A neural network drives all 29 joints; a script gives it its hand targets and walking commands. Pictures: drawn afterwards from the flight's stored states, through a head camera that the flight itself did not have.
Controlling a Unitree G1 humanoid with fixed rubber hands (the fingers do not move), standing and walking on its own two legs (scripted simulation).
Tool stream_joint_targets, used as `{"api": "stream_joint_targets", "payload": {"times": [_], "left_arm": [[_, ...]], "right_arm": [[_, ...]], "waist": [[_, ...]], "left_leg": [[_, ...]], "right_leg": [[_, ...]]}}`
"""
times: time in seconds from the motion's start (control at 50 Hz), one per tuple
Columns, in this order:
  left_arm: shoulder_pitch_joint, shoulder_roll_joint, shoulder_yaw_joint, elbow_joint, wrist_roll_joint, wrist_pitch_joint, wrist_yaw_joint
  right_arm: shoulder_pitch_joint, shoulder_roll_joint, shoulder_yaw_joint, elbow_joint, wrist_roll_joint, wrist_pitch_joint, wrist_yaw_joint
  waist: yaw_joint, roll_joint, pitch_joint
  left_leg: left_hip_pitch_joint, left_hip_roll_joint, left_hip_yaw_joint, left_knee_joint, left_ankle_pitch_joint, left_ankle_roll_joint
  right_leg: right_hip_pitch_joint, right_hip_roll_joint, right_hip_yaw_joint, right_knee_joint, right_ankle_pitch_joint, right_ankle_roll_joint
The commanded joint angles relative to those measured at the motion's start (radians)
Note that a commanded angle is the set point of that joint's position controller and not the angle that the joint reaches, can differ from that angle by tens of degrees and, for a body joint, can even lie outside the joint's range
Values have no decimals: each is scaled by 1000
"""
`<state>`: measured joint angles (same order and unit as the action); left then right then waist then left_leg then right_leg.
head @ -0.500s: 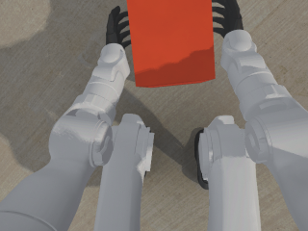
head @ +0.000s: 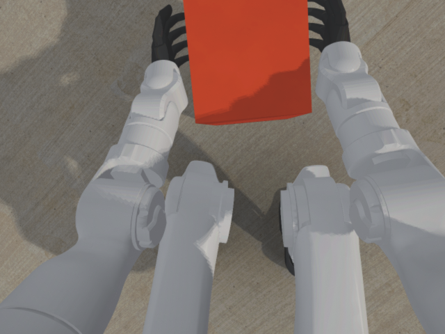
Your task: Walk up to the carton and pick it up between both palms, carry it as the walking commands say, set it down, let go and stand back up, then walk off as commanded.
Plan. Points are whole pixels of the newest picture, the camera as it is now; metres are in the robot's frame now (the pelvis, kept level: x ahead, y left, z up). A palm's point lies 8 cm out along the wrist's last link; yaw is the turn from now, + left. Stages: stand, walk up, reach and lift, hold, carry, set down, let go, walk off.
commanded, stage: reach and lift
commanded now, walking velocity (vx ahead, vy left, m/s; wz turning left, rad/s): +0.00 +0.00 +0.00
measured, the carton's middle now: (247, 67) +0.49 +0.01 -0.23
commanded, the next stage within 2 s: none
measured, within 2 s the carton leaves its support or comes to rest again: neither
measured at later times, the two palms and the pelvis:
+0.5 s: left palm (153, 67) +0.47 +0.14 -0.11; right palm (340, 37) +0.50 -0.11 -0.11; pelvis -0.04 +0.02 +0.04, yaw -2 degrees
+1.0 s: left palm (147, 68) +0.46 +0.13 -0.07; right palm (361, 36) +0.49 -0.12 -0.06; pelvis -0.04 +0.01 +0.07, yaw -2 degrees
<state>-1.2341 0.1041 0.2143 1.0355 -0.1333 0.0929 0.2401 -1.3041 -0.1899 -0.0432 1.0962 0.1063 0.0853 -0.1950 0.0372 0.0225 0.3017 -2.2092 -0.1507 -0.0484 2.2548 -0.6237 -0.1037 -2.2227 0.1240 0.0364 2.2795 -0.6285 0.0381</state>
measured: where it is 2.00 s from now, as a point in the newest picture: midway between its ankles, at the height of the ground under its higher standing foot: (245, 242)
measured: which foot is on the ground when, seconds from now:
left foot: down 0.00-1.00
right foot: down 0.00-1.00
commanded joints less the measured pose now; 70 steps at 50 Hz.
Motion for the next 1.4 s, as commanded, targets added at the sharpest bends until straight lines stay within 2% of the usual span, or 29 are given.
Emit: {"api": "stream_joint_targets", "payload": {"times": [0.0,0.12,0.18,0.24,0.26,0.28,0.34,0.38,0.48,0.58,0.66,0.74,0.78,0.8,0.84,0.86,0.92,0.94,0.96,0.98,1.02,1.04,1.06,1.1,1.14,1.2,1.22,1.26,1.38], "left_arm": [[-626,-1025,-304,-352,-23,-40,-250],[-710,-1022,-388,-563,-67,35,-243],[-773,-1065,-416,-614,-74,62,-230],[-814,-1069,-400,-631,-29,72,-243],[-805,-1117,-451,-633,-54,85,-241],[-801,-1097,-437,-588,-48,90,-240],[-907,-1090,-426,-608,-32,92,-231],[-881,-1115,-458,-633,-43,109,-228],[-937,-1109,-471,-642,-34,127,-226],[-868,-1158,-461,-617,-32,160,-227],[-850,-1186,-524,-677,-59,172,-227],[-821,-1137,-501,-678,-34,184,-228],[-850,-1151,-570,-823,-69,192,-229],[-851,-1104,-545,-772,-56,195,-225],[-789,-1127,-542,-753,-42,202,-224],[-818,-1099,-564,-863,-60,191,-221],[-836,-1123,-590,-823,-80,202,-228],[-818,-1112,-596,-865,-78,205,-225],[-827,-1051,-553,-782,-58,211,-227],[-791,-1108,-555,-749,-43,219,-226],[-776,-1126,-591,-855,-70,217,-234],[-777,-1086,-557,-814,-53,221,-233],[-782,-1080,-507,-733,-29,227,-236],[-774,-1146,-622,-861,-83,228,-233],[-773,-1065,-541,-789,-36,238,-227],[-725,-1163,-615,-860,-67,245,-229],[-735,-1100,-555,-768,-42,254,-236],[-775,-1150,-598,-865,-63,246,-234],[-717,-1160,-634,-885,-69,274,-226]], "right_arm": [[-548,1063,277,-311,26,-25,239],[-596,1077,321,-431,55,53,232],[-607,1079,306,-478,31,85,236],[-521,1152,245,-355,-22,116,263],[-596,1127,282,-437,-3,105,266],[-624,1112,283,-415,-9,112,271],[-600,1125,220,-327,-61,136,281],[-619,1126,265,-385,-46,148,285],[-647,1108,250,-366,-49,169,310],[-704,1113,311,-481,-30,187,316],[-685,1136,372,-559,-3,196,296],[-661,1145,376,-534,-9,216,288],[-628,1177,405,-611,7,231,280],[-635,1165,396,-552,13,240,276],[-598,1187,404,-543,7,240,275],[-641,1206,463,-650,53,239,267],[-615,1175,433,-632,10,240,251],[-651,1172,457,-699,36,239,245],[-579,1144,391,-545,-18,254,244],[-608,1151,408,-575,-3,250,247],[-574,1192,438,-640,7,256,246],[-582,1188,420,-607,1,258,245],[-593,1141,354,-533,-42,262,247],[-600,1177,457,-683,15,257,243],[-555,1174,407,-570,-27,277,244],[-545,1207,477,-674,16,273,248],[-578,1157,413,-587,-17,280,246],[-537,1205,432,-619,-15,281,252],[-572,1184,458,-690,21,293,248]], "waist": [[23,-102,-1551],[63,-71,-1928],[31,-40,-1940],[4,-28,-1827],[-20,9,-1894],[4,7,-1872],[-52,-15,-1763],[-28,0,-1894],[-59,-5,-1854],[-4,-36,-1980],[-16,-53,-2149],[30,-78,-2052],[24,-77,-2217],[22,-68,-2127],[55,-83,-2109],[69,-94,-2222],[34,-84,-2161],[48,-69,-2219],[37,-74,-2027],[64,-35,-2022],[30,-89,-2173],[54,-67,-2111],[22,-54,-1974],[25,-74,-2239],[64,-77,-2038],[55,-72,-2213],[54,-69,-2051],[16,-68,-2125],[44,-40,-2192]], "left_leg": [[605,-63,139,-189,483,61],[821,-40,159,-226,466,50],[872,-45,152,-260,512,44],[816,-42,157,-283,418,61],[891,-43,147,-284,479,45],[882,-41,148,-283,459,43],[838,-31,134,-330,321,48],[925,-41,140,-337,366,41],[904,-34,131,-368,313,40],[971,-38,130,-376,354,48],[1023,-42,136,-372,427,37],[939,-34,152,-375,342,46],[1025,-45,137,-404,402,42],[1017,-30,139,-405,375,43],[1002,-35,142,-416,392,41],[1030,-45,156,-403,449,45],[996,-39,131,-424,390,43],[1043,-44,143,-422,415,46],[931,-35,133,-431,314,45],[977,-33,149,-453,309,40],[1024,-47,140,-462,395,48],[1006,-35,146,-451,383,42],[933,-36,140,-467,306,48],[1103,-43,126,-466,436,40],[990,-41,138,-503,335,42],[1127,-44,127,-509,418,43],[1034,-37,133,-511,352,38],[1082,-34,125,-528,347,37],[1202,-37,116,-561,405,34]], "right_leg": [[729,59,-71,-221,515,-25],[952,53,-90,-248,467,-20],[962,53,-108,-269,509,-12],[839,59,-105,-293,403,-33],[845,54,-115,-290,448,-29],[828,47,-112,-287,411,-29],[751,42,-124,-323,276,-34],[812,47,-129,-325,307,-39],[770,39,-135,-347,261,-34],[838,45,-130,-352,279,-26],[958,55,-129,-359,375,-16],[956,49,-101,-388,299,-16],[1068,56,-107,-401,369,-13],[1002,52,-110,-393,334,-2],[1043,53,-92,-423,348,-9],[1121,60,-87,-416,422,7],[1117,55,-76,-441,379,-3],[1154,62,-77,-440,392,2],[1050,52,-75,-443,301,-8],[1064,57,-74,-467,277,-13],[1172,66,-84,-469,373,0],[1123,58,-79,-467,370,3],[1045,57,-80,-473,296,-6],[1180,66,-86,-479,411,5],[1129,64,-75,-495,326,1],[1223,74,-75,-517,388,-4],[1120,63,-81,-519,320,-4],[1192,64,-78,-547,326,-6],[1238,68,-74,-572,367,-9]]}}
